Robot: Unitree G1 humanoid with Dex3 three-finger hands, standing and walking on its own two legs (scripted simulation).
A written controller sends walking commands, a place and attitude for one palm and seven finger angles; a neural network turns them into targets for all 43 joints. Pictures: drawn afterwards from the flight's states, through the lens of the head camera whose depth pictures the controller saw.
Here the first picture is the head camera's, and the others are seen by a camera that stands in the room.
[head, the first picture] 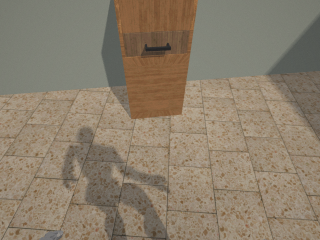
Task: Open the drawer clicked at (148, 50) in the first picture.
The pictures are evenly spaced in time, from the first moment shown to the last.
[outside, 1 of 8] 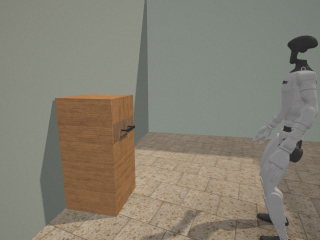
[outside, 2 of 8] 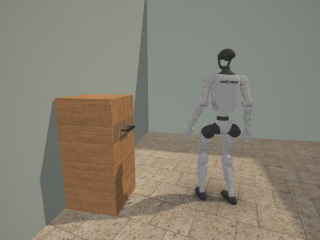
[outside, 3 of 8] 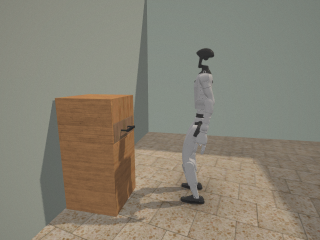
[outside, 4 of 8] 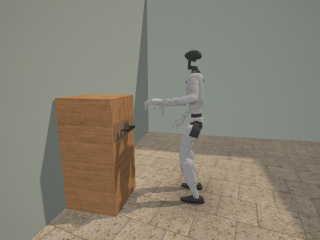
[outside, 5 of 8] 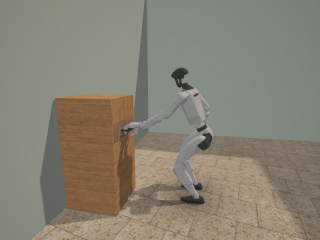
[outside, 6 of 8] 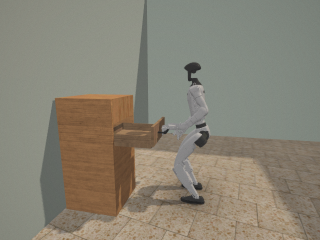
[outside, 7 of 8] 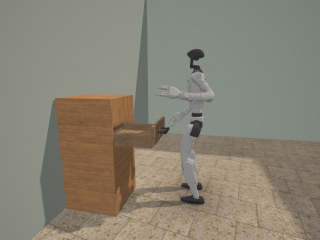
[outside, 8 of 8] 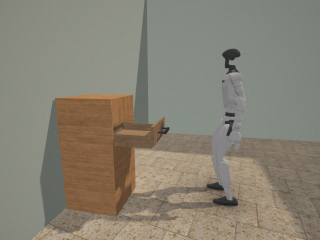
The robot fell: no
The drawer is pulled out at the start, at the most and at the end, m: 0.00 0.30 0.30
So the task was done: yes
